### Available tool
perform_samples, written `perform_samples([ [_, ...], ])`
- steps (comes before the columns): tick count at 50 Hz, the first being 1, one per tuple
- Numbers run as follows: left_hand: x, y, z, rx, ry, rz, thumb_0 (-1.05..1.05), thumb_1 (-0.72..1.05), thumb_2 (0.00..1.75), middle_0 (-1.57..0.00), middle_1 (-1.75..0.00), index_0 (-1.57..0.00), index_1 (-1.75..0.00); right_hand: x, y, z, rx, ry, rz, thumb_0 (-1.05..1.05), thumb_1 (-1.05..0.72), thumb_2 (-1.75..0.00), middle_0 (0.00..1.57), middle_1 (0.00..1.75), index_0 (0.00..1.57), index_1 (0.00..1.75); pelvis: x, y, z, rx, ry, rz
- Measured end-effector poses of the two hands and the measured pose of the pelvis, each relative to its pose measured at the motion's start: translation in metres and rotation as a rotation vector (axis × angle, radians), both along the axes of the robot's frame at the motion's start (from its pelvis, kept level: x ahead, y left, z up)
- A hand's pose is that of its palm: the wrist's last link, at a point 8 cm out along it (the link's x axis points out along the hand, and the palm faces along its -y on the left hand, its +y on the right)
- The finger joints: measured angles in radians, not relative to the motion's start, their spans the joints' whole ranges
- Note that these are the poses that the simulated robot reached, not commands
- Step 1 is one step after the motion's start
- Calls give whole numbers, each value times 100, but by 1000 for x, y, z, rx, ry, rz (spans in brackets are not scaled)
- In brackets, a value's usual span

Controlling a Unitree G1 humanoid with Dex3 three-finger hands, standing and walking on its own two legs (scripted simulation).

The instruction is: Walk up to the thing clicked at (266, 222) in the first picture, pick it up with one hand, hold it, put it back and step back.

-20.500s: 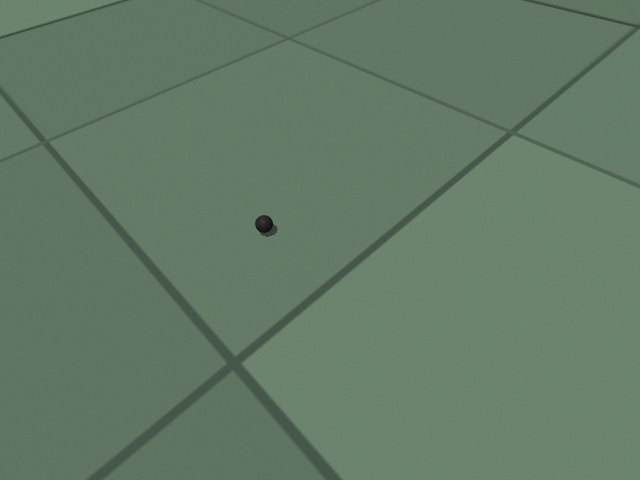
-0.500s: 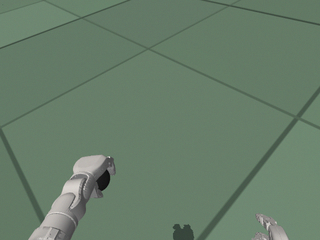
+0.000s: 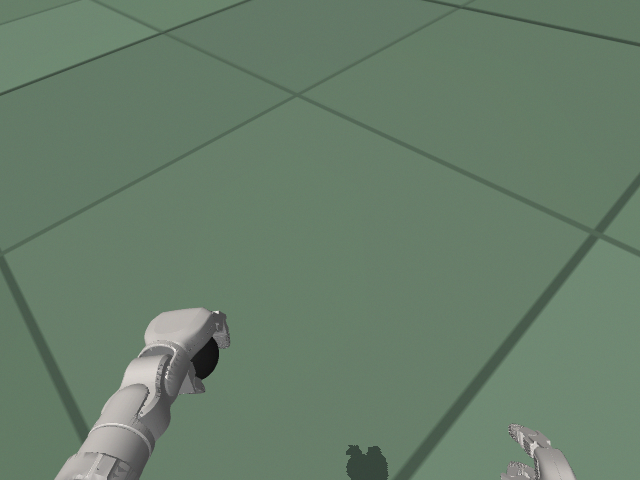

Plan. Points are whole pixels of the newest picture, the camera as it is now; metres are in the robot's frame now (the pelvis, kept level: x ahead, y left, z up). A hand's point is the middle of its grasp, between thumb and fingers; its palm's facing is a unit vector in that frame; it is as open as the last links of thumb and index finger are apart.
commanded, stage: hold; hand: left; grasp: from above
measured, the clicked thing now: (192, 355) +0.31 +0.23 -0.05
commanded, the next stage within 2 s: crouch in 0.12 s
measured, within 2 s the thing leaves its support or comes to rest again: neither
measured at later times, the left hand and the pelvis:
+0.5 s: hand (200, 376) +0.28 +0.22 -0.07, palm faces -0.49 -0.06 -0.87, open 8.9 cm; pelvis +0.00 +0.00 +0.00, yaw +1 degrees
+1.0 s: hand (231, 385) +0.36 +0.25 -0.30, palm faces -0.43 +0.03 -0.90, open 8.7 cm; pelvis -0.04 +0.01 -0.18, yaw +0 degrees
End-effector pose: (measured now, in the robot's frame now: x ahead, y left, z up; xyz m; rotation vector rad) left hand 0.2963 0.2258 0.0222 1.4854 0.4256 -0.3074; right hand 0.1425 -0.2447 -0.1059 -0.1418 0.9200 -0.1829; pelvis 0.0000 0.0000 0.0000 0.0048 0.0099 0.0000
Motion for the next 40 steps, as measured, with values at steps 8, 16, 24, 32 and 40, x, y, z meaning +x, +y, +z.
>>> perform_samples([
  [8, 0, -3, -1, -2, 15, -15, 1, 8, 57, -52, -75, -73, -75, 3, -3, -1, -5, 9, -2, 1, -91, -90, 20, 30, 20, 30, 4, -1, 0, 0, 3, 1],
  [16, 2, -4, -2, -5, 1, -7, 1, 8, 56, -52, -76, -73, -75, 7, -5, 1, -4, 5, -2, 1, -91, -90, 20, 30, 20, 30, 5, -3, 1, 1, 4, 3],
  [24, -2, -2, -29, -5, 41, -16, 1, 7, 61, -52, -76, -72, -77, 5, -8, 0, -22, 31, 0, 1, -90, -90, 20, 30, 20, 30, 4, -4, -2, 1, 27, 12],
  [32, 3, 5, -87, 36, 39, -43, 1, 6, 62, -51, -77, -72, -78, -20, -20, -24, -75, 136, 10, 1, -90, -90, 20, 30, 20, 30, -5, -4, -24, -10, 147, 24],
  [40, 34, 13, -161, 89, -21, -57, 1, 6, 61, -51, -78, -72, -79, -72, -37, -86, -141, 264, -23, 1, -90, -90, 20, 30, 20, 30, -20, 2, -87, -36, 327, 24],
])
